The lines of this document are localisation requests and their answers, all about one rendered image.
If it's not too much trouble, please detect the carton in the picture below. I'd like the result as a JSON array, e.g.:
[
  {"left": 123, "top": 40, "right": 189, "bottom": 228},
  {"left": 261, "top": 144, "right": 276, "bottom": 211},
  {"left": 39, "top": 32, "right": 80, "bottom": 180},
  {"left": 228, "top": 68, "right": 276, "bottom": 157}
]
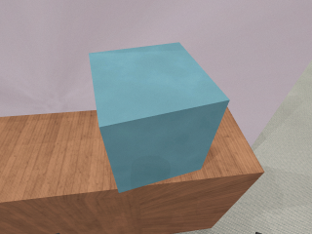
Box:
[{"left": 89, "top": 42, "right": 230, "bottom": 193}]

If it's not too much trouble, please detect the pedestal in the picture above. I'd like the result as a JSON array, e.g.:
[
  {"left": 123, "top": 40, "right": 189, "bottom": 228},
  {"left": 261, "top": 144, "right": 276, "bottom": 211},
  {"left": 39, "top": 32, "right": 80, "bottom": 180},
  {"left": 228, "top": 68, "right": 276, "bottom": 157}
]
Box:
[{"left": 0, "top": 107, "right": 264, "bottom": 234}]

